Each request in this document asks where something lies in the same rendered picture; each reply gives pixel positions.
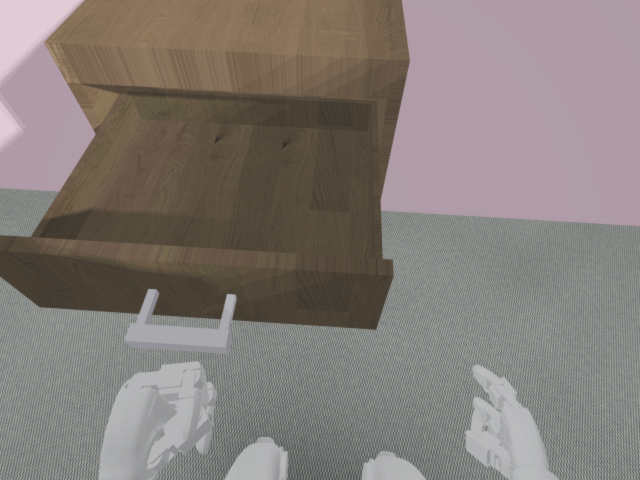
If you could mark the robot left hand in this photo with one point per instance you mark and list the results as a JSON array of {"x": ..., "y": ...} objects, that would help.
[{"x": 174, "y": 399}]

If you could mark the right robot thigh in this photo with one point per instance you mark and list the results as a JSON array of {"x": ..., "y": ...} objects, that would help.
[{"x": 390, "y": 468}]

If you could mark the robot right hand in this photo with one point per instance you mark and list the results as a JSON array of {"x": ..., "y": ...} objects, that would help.
[{"x": 513, "y": 439}]

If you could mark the robot thigh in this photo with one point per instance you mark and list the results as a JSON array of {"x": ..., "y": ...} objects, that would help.
[
  {"x": 390, "y": 468},
  {"x": 260, "y": 461}
]

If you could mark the cabinet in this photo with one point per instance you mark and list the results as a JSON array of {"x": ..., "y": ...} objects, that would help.
[{"x": 341, "y": 49}]

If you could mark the drawer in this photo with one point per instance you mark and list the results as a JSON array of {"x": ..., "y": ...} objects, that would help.
[{"x": 275, "y": 199}]

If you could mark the handle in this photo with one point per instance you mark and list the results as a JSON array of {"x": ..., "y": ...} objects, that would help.
[{"x": 143, "y": 335}]

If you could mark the left robot thigh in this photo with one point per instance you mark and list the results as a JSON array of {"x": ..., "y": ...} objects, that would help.
[{"x": 260, "y": 461}]

